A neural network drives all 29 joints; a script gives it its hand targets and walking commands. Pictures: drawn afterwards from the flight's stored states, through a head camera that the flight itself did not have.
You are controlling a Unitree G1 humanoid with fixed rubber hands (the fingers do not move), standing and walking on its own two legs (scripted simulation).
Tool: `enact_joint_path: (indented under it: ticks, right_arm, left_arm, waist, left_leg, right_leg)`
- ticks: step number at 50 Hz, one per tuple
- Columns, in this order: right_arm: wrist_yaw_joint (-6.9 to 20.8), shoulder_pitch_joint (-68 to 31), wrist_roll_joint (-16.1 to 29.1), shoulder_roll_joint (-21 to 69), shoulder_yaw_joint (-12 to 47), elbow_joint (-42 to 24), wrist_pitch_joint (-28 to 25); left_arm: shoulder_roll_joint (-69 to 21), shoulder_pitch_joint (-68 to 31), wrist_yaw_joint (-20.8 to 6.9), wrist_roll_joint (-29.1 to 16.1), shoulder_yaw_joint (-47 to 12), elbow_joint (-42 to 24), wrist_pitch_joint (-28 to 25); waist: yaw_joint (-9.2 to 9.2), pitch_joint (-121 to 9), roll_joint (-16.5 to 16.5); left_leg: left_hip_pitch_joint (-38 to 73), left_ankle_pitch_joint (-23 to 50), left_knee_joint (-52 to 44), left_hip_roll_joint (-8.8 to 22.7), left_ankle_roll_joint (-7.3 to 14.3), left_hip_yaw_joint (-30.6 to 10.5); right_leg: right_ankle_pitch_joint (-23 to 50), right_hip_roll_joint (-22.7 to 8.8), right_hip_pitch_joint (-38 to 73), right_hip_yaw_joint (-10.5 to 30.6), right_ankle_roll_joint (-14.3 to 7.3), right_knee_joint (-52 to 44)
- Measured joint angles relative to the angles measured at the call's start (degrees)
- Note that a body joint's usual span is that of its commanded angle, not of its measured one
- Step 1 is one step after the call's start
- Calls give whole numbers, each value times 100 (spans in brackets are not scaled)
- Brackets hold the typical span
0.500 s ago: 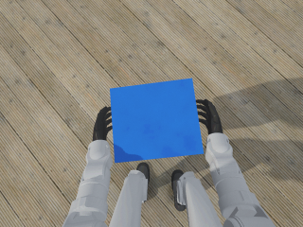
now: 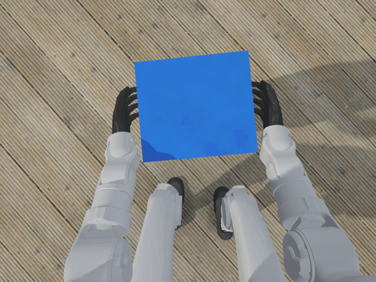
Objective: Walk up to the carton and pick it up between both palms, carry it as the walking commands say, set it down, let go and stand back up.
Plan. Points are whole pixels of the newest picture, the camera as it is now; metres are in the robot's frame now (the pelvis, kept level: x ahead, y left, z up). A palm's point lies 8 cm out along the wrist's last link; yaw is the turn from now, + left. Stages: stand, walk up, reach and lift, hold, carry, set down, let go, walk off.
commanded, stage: set down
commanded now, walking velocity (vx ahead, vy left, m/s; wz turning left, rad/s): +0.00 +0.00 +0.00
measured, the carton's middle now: (195, 115) +0.44 +0.02 -0.23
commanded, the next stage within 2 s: none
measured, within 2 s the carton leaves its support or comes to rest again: neither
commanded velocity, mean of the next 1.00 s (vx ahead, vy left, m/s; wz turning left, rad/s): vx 0.00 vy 0.00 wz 0.00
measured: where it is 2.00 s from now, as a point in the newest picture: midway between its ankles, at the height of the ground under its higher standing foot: (199, 217)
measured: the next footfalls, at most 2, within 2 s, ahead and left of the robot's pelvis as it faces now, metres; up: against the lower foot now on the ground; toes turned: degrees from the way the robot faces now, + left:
none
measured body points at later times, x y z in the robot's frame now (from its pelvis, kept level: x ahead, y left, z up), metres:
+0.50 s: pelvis -0.02 +0.00 -0.07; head +0.31 +0.02 +0.24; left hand +0.44 +0.17 -0.23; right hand +0.45 -0.14 -0.23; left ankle +0.10 +0.09 -0.56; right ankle +0.07 -0.11 -0.56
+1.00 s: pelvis -0.03 -0.01 -0.14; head +0.32 +0.00 +0.15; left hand +0.47 +0.17 -0.32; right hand +0.48 -0.14 -0.31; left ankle +0.10 +0.09 -0.56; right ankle +0.07 -0.11 -0.56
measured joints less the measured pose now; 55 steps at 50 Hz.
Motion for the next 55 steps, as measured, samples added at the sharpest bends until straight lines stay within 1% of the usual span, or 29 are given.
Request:
enact_joint_path:
  ticks: [5,13,21,25,32,45,55]
  right_arm:
    - [0,-211,67,-53,6,41,25]
    - [-14,-559,84,-128,-32,224,42]
    - [-43,-690,319,-157,21,207,111]
    - [-69,-1020,334,-231,22,314,166]
    - [-76,-1793,335,-391,-142,795,350]
    - [-40,-2150,381,-489,-198,958,582]
    - [-38,-2592,381,-605,-292,1211,720]
  left_arm:
    - [74,-191,16,-60,-10,25,10]
    - [195,-547,22,-61,-10,270,-22]
    - [273,-646,22,-156,-31,271,3]
    - [389,-931,29,-172,-31,297,99]
    - [615,-1706,38,-172,-31,710,373]
    - [701,-2037,31,-172,-31,929,526]
    - [823,-2549,-18,-172,-3,1206,707]
  waist:
    - [0,0,12]
    - [0,8,42]
    - [0,73,42]
    - [0,229,42]
    - [0,466,42]
    - [0,492,29]
    - [0,901,-14]
  left_leg:
    - [-265,-116,306,-5,0,1]
    - [-818,-234,766,-7,0,0]
    - [-1287,-279,1218,5,0,-8]
    - [-1457,-279,1481,6,0,-8]
    - [-1851,-289,1916,6,0,19]
    - [-2483,-465,2589,9,7,82]
    - [-2845,-467,3101,38,7,140]
  right_leg:
    - [-132,0,-259,-20,0,315]
    - [-272,3,-799,-56,0,783]
    - [-320,24,-1246,-92,0,1212]
    - [-327,24,-1404,-117,0,1471]
    - [-362,24,-1785,-130,1,1917]
    - [-586,25,-2439,-130,7,2666]
    - [-613,34,-2819,-130,7,3228]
